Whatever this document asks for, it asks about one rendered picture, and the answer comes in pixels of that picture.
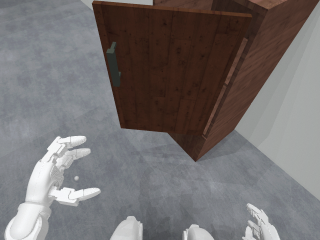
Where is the cupboard door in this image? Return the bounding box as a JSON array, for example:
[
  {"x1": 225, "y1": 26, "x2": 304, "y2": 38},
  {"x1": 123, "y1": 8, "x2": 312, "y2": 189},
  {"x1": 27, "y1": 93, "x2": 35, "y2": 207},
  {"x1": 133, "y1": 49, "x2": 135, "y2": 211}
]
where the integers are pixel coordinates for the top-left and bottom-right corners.
[{"x1": 92, "y1": 0, "x2": 252, "y2": 136}]

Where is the robot left thigh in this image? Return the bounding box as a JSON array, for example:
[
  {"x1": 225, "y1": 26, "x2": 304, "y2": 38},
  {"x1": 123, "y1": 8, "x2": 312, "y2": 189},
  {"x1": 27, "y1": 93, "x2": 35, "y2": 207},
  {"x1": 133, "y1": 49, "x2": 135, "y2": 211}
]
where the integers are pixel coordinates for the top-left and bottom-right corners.
[{"x1": 110, "y1": 219, "x2": 143, "y2": 240}]

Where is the handle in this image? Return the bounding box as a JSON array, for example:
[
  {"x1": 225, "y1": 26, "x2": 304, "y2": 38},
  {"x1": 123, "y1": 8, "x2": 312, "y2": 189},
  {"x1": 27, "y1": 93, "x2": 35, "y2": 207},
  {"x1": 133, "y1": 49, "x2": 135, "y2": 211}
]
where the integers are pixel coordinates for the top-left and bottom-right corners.
[{"x1": 106, "y1": 42, "x2": 121, "y2": 87}]

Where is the robot left forearm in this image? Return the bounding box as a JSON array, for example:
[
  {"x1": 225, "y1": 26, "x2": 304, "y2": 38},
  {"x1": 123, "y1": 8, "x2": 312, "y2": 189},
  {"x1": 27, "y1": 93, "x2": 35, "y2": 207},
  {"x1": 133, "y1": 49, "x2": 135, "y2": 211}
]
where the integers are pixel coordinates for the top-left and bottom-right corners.
[{"x1": 4, "y1": 202, "x2": 52, "y2": 240}]

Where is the robot left hand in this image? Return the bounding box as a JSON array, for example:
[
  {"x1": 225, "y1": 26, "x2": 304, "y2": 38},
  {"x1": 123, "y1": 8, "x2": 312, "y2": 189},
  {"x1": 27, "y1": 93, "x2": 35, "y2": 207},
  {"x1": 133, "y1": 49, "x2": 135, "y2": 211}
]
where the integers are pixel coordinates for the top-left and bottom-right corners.
[{"x1": 25, "y1": 136, "x2": 101, "y2": 207}]

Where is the robot right hand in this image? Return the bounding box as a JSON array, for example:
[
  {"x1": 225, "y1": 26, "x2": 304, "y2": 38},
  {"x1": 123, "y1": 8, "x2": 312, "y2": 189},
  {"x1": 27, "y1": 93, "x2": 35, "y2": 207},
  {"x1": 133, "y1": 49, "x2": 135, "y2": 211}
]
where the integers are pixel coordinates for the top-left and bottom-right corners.
[{"x1": 242, "y1": 203, "x2": 280, "y2": 240}]

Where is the left robot shin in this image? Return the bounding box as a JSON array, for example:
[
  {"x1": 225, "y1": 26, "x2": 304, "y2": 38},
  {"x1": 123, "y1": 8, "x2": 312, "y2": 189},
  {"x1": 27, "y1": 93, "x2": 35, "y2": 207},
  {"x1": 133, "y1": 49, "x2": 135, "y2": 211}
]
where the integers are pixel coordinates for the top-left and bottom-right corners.
[{"x1": 126, "y1": 216, "x2": 136, "y2": 220}]

